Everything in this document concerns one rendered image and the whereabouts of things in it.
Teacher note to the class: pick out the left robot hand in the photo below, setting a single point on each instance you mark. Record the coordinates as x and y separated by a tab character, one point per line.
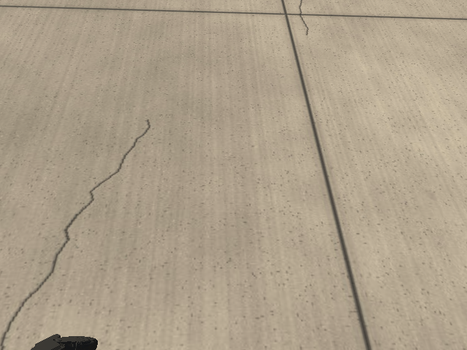
55	342

